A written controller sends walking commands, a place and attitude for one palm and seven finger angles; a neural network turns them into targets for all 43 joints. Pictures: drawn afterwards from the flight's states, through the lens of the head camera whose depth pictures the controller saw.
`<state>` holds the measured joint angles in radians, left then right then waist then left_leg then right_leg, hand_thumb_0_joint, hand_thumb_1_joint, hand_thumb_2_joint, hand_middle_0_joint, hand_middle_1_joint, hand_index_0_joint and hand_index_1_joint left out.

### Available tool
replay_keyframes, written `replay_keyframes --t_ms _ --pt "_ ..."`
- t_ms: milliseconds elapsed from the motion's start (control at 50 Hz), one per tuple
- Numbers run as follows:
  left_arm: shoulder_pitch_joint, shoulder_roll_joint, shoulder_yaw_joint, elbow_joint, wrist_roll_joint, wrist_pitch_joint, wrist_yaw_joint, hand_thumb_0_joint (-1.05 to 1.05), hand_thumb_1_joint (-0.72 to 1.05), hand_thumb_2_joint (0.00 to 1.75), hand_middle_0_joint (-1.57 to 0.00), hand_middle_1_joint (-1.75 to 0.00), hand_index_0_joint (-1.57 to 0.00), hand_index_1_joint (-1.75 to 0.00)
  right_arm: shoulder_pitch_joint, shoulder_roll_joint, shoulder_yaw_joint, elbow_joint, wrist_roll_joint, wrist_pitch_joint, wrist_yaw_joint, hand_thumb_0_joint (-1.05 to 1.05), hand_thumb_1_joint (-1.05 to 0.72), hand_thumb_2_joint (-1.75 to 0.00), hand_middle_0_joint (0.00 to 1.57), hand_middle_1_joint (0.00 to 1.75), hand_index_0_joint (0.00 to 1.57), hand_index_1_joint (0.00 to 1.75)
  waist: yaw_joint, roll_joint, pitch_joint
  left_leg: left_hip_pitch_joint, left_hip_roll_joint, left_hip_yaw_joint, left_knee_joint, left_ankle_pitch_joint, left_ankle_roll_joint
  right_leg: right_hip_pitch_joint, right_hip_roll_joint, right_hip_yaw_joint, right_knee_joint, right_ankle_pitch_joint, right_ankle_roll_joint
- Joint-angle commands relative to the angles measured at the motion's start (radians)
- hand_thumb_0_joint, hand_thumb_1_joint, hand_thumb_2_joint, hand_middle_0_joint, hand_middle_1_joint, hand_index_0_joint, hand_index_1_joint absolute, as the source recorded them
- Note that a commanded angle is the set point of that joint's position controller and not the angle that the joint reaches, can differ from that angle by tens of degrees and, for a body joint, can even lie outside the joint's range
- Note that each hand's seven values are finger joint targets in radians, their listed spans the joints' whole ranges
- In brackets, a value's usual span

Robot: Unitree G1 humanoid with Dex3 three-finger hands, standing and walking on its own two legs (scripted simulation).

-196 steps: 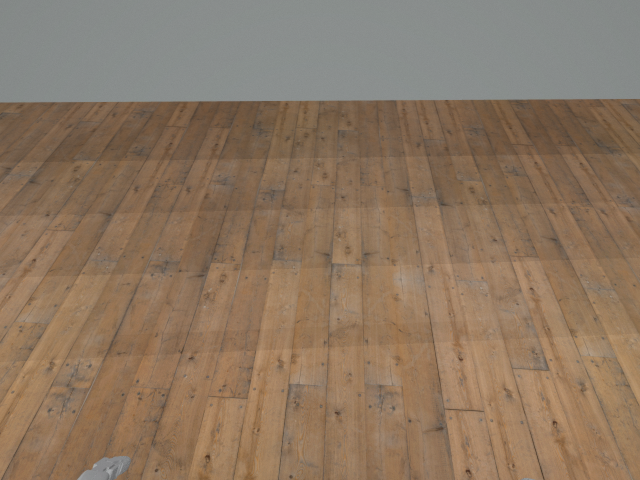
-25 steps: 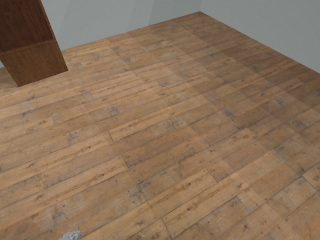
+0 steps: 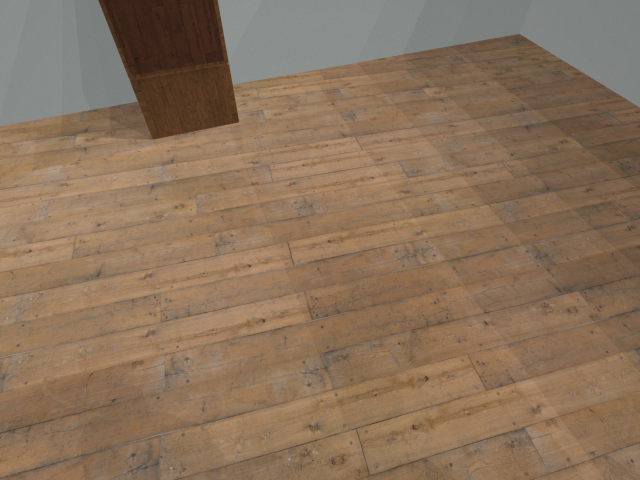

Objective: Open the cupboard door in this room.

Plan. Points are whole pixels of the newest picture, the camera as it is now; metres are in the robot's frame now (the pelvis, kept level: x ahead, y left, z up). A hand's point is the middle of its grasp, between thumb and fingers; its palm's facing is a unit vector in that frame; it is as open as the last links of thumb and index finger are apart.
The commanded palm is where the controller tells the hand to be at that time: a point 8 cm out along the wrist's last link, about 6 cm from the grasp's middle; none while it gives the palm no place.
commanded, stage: stand and wait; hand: left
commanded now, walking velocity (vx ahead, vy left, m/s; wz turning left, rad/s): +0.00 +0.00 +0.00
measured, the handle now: out of the picture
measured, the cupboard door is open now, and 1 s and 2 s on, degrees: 0 0 0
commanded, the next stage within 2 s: turn or walk to find it in 0.30 s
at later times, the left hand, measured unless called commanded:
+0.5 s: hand out of the picture -0.02 +0.20 -0.18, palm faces +0.09 -0.98 -0.19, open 7.3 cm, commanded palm none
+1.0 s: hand out of the picture -0.05 +0.21 -0.17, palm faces +0.17 -0.96 -0.22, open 7.3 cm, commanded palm none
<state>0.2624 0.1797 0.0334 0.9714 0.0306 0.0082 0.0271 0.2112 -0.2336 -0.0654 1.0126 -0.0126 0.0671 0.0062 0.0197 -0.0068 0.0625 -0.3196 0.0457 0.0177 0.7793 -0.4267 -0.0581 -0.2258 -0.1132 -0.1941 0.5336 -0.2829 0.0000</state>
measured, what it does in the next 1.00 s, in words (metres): steps on the spot: left foot, then right foot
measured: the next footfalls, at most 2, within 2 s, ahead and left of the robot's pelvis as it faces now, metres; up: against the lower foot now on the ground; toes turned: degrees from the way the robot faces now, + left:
left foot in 0.06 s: +0.02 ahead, +0.14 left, +0.00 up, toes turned +8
right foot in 0.34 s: +0.03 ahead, -0.11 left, +0.00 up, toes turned -5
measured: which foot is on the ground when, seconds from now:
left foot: up 0.00-0.04, down 0.06-1.00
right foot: down 0.00-0.06, up 0.08-0.32, down 0.34-0.62, up 0.64-0.86, down 0.88-1.00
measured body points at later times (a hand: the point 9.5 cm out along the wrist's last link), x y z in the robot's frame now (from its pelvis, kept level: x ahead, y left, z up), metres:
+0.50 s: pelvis -0.03 +0.03 +0.00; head -0.04 +0.02 +0.45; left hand -0.02 +0.25 -0.16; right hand +0.03 -0.21 -0.16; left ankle -0.02 +0.14 -0.73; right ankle -0.01 -0.10 -0.74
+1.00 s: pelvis -0.05 +0.03 +0.00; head -0.06 +0.02 +0.45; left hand -0.06 +0.26 -0.15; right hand -0.03 -0.18 -0.17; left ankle -0.02 +0.14 -0.73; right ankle -0.06 -0.09 -0.74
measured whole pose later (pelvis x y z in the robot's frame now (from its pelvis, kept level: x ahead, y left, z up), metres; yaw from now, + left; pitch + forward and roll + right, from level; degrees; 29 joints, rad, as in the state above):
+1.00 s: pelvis -0.05 +0.03 +0.00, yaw +8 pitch -2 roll +0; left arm 0.26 0.14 0.02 1.09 0.01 0.01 0.04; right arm 0.29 -0.14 -0.03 1.12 -0.01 0.03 -0.01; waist -0.02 0.03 0.01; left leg -0.29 0.00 0.03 0.55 -0.26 0.00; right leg -0.17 -0.06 -0.11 0.51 -0.31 0.01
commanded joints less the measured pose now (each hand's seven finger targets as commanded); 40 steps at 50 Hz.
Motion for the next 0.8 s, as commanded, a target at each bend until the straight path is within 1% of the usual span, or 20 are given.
replay_keyframes --t_ms 0,20,40,60,120,220,280,300,340,360,400,420,500,540,560,600,620,680,740,780 --pt "0.025 0.182 0.040 -0.011 -0.014 -0.007 0.010 0.00 0.90 0.90 -0.20 -0.30 -0.20 -0.30 0.082 -0.041 0.004 -0.021 0.004 -0.056 -0.011 0.00 -0.90 -0.90 0.20 0.30 0.20 0.30 -0.032 -0.111 -0.129 0.213 -0.015 0.042 -0.397 0.273 0.022 0.031 -0.137 0.142 -0.013 0.375 -0.053" --pt "0.050 0.130 0.028 -0.013 -0.023 -0.001 0.007 0.00 0.90 0.90 -0.20 -0.30 -0.20 -0.30 0.098 -0.106 -0.005 -0.018 -0.001 -0.069 -0.015 0.00 -0.90 -0.90 0.20 0.30 0.20 0.30 -0.033 0.081 -0.160 0.327 0.124 -0.109 -0.436 0.450 0.065 -0.086 -0.057 0.088 0.089 0.177 0.003" --pt "0.054 0.078 0.011 -0.025 -0.026 0.003 0.006 0.00 0.90 0.90 -0.20 -0.30 -0.20 -0.30 0.093 -0.164 -0.013 -0.023 -0.004 -0.072 -0.022 0.00 -0.90 -0.90 0.20 0.30 0.20 0.30 -0.029 0.263 -0.132 0.327 0.289 -0.269 -0.447 0.693 0.151 -0.196 0.006 0.068 0.172 -0.181 0.045" --pt "0.016 0.088 0.007 -0.016 -0.018 0.010 0.009 0.00 0.90 0.90 -0.20 -0.30 -0.20 -0.30 0.074 -0.164 -0.008 -0.019 -0.006 -0.063 -0.025 0.00 -0.90 -0.90 0.20 0.30 0.20 0.30 -0.040 0.219 -0.094 0.219 0.311 -0.236 -0.467 0.650 0.201 -0.144 0.013 0.114 0.277 -0.287 0.040" --pt "0.012 0.081 0.007 0.037 -0.017 0.023 0.002 0.00 0.90 0.90 -0.20 -0.30 -0.20 -0.30 -0.013 -0.093 0.019 -0.015 -0.007 -0.073 -0.048 0.00 -0.90 -0.90 0.20 0.30 0.20 0.30 -0.016 0.239 -0.002 0.139 0.228 -0.155 -0.480 0.688 0.206 -0.145 0.007 0.172 0.343 -0.206 0.039" --pt "0.042 0.051 -0.011 0.080 -0.019 0.016 -0.004 0.00 0.90 0.90 -0.20 -0.30 -0.20 -0.30 -0.002 -0.092 0.016 0.010 -0.003 -0.075 -0.049 0.00 -0.90 -0.90 0.20 0.30 0.20 0.30 -0.020 0.145 -0.038 0.219 0.190 -0.111 -0.459 0.685 0.202 -0.091 0.023 0.142 0.158 -0.139 0.051" --pt "0.101 0.049 -0.013 0.111 -0.015 0.006 0.000 0.00 0.90 0.90 -0.20 -0.30 -0.20 -0.30 -0.010 -0.079 0.013 0.020 0.002 -0.075 -0.046 0.00 -0.90 -0.90 0.20 0.30 0.20 0.30 0.005 0.089 -0.046 0.162 0.158 -0.098 -0.422 0.528 0.168 0.033 0.030 0.131 -0.056 0.021 0.052" --pt "0.115 0.064 -0.011 0.117 -0.013 -0.002 0.003 0.00 0.90 0.90 -0.20 -0.30 -0.20 -0.30 -0.013 -0.064 0.014 0.020 0.007 -0.074 -0.043 0.00 -0.90 -0.90 0.20 0.30 0.20 0.30 0.010 0.039 -0.051 0.133 0.120 -0.091 -0.385 0.454 0.133 0.077 0.016 0.153 -0.148 0.120 0.049" --pt "0.084 0.123 -0.002 0.108 -0.009 -0.015 0.008 0.00 0.90 0.90 -0.20 -0.30 -0.20 -0.30 -0.009 -0.022 0.021 0.011 0.015 -0.070 -0.033 0.00 -0.90 -0.90 0.20 0.30 0.20 0.30 -0.015 -0.082 -0.040 0.084 0.036 -0.035 -0.333 0.322 0.078 0.081 -0.094 0.256 -0.167 0.257 0.001" --pt "0.071 0.143 0.001 0.100 -0.012 -0.012 0.009 0.00 0.90 0.90 -0.20 -0.30 -0.20 -0.30 -0.009 -0.018 0.021 0.011 0.014 -0.066 -0.024 0.00 -0.90 -0.90 0.20 0.30 0.20 0.30 -0.016 -0.060 -0.025 0.075 0.013 -0.024 -0.332 0.257 0.070 0.056 -0.131 0.254 -0.170 0.233 -0.017" --pt "0.040 0.158 0.014 0.087 -0.011 -0.012 0.008 0.00 0.90 0.90 -0.20 -0.30 -0.20 -0.30 -0.006 -0.020 0.012 0.010 0.004 -0.045 -0.024 0.00 -0.90 -0.90 0.20 0.30 0.20 0.30 -0.018 -0.218 0.006 0.083 -0.016 0.011 -0.249 0.150 0.053 -0.044 -0.163 0.297 -0.240 0.043 -0.061" --pt "0.028 0.158 0.017 0.076 -0.010 -0.007 0.008 0.00 0.90 0.90 -0.20 -0.30 -0.20 -0.30 -0.005 -0.022 0.010 0.010 0.001 -0.040 -0.022 0.00 -0.90 -0.90 0.20 0.30 0.20 0.30 -0.014 -0.226 0.033 0.075 -0.018 0.011 -0.213 0.118 0.054 -0.078 -0.176 0.301 -0.267 -0.023 -0.077" --pt "-0.005 0.162 0.035 0.038 -0.006 0.003 0.011 0.00 0.90 0.90 -0.20 -0.30 -0.20 -0.30 0.023 -0.017 0.007 0.010 -0.005 -0.034 -0.015 0.00 -0.90 -0.90 0.20 0.30 0.20 0.30 -0.015 -0.152 0.029 0.039 -0.005 0.020 -0.108 0.060 0.053 -0.110 -0.195 0.265 -0.262 -0.091 -0.100" --pt "-0.023 0.147 0.033 0.036 -0.009 0.004 0.011 0.00 0.90 0.90 -0.20 -0.30 -0.20 -0.30 0.073 -0.001 0.010 0.027 -0.005 -0.042 -0.015 0.00 -0.90 -0.90 0.20 0.30 0.20 0.30 -0.034 -0.074 0.003 0.119 0.009 0.006 -0.231 0.148 0.056 -0.145 -0.165 0.216 -0.193 -0.088 -0.074" --pt "-0.033 0.125 0.029 0.032 -0.013 0.009 0.010 0.00 0.90 0.90 -0.20 -0.30 -0.20 -0.30 0.100 -0.012 0.011 0.032 -0.006 -0.048 -0.015 0.00 -0.90 -0.90 0.20 0.30 0.20 0.30 -0.043 0.033 0.001 0.129 0.049 -0.074 -0.318 0.172 0.073 -0.172 -0.099 0.159 -0.115 -0.137 -0.033" --pt "-0.035 0.068 0.016 0.028 -0.020 0.020 0.006 0.00 0.90 0.90 -0.20 -0.30 -0.20 -0.30 0.092 -0.081 0.004 0.029 -0.015 -0.060 -0.023 0.00 -0.90 -0.90 0.20 0.30 0.20 0.30 -0.031 0.271 0.043 -0.040 0.191 -0.322 -0.595 -0.051 0.138 -0.095 0.043 0.072 0.088 -0.129 0.030" --pt "-0.026 0.065 0.013 0.040 -0.012 0.025 0.005 0.00 0.90 0.90 -0.20 -0.30 -0.20 -0.30 0.066 -0.089 0.002 0.022 -0.011 -0.067 -0.029 0.00 -0.90 -0.90 0.20 0.30 0.20 0.30 -0.021 0.281 0.058 -0.072 0.212 -0.355 -0.649 -0.074 0.165 -0.074 0.040 0.103 0.183 -0.144 0.024" --pt "0.011 0.051 0.004 0.071 -0.012 0.021 -0.002 0.00 0.90 0.90 -0.20 -0.30 -0.20 -0.30 0.071 -0.067 0.014 0.032 -0.009 -0.081 -0.045 0.00 -0.90 -0.90 0.20 0.30 0.20 0.30 -0.005 0.204 -0.005 0.030 0.198 -0.305 -0.597 0.142 0.197 -0.106 0.029 0.163 0.256 -0.176 0.014" --pt "0.014 0.027 -0.007 0.084 -0.019 0.010 -0.003 0.00 0.90 0.90 -0.20 -0.30 -0.20 -0.30 0.102 -0.065 0.014 0.054 -0.008 -0.085 -0.048 0.00 -0.90 -0.90 0.20 0.30 0.20 0.30 -0.013 0.133 -0.081 0.175 0.184 -0.246 -0.522 0.370 0.215 -0.101 0.041 0.157 0.140 -0.161 0.020" --pt "0.036 0.021 -0.012 0.101 -0.023 0.001 0.000 0.00 0.90 0.90 -0.20 -0.30 -0.20 -0.30 0.128 -0.059 0.013 0.072 -0.004 -0.087 -0.049 0.00 -0.90 -0.90 0.20 0.30 0.20 0.30 -0.012 0.090 -0.121 0.218 0.165 -0.209 -0.471 0.496 0.200 -0.037 0.050 0.150 -0.010 -0.083 0.024"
